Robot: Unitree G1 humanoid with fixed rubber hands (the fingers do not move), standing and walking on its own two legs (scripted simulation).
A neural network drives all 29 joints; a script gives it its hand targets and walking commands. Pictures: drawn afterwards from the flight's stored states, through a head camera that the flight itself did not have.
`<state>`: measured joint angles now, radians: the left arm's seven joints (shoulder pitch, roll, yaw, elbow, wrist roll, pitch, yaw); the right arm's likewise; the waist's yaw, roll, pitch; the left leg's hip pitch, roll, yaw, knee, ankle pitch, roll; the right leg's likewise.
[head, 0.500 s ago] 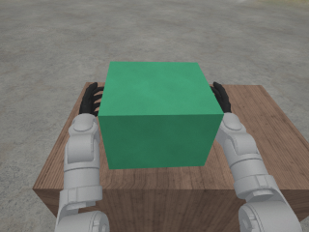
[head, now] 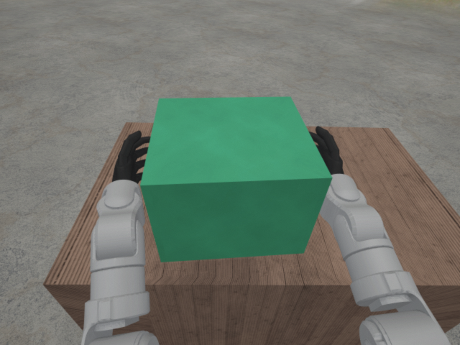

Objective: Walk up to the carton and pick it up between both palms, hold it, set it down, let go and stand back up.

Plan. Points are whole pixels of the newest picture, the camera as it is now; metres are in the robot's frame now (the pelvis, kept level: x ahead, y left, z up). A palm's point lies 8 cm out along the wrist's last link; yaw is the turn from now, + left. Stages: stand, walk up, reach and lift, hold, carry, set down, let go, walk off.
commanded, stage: hold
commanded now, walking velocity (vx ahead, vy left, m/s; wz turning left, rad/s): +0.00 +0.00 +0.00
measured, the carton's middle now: (229, 174) +0.38 +0.00 +0.15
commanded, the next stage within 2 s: none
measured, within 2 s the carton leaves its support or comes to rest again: neither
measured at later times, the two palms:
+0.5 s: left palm (127, 175) +0.36 +0.17 +0.17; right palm (329, 172) +0.35 -0.16 +0.17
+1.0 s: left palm (128, 178) +0.36 +0.17 +0.17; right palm (328, 174) +0.35 -0.16 +0.16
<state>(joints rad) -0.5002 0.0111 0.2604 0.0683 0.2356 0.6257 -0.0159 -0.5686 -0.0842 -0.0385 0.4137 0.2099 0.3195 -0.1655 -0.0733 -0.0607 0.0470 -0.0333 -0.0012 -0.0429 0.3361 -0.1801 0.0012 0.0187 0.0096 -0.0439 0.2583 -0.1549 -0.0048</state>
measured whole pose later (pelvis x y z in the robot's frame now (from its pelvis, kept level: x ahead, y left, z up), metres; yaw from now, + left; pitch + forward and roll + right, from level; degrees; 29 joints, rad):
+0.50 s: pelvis -0.01 +0.00 +0.00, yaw -1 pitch -6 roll -1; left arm -0.60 0.02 0.29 0.20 0.25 0.60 -0.02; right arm -0.65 -0.07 -0.10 0.54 0.15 0.27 -0.13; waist -0.06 -0.06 0.04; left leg -0.06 0.00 -0.03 0.32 -0.15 0.00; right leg -0.02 0.01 -0.03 0.27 -0.14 -0.01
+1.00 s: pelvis +0.00 +0.00 +0.00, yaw +0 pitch -7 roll -1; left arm -0.51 0.02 0.26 0.09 0.23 0.60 -0.02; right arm -0.57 -0.08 -0.04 0.43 0.21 0.29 -0.17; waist -0.08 -0.06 0.05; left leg -0.04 0.00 -0.05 0.34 -0.18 0.00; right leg 0.02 0.01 -0.05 0.26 -0.16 -0.01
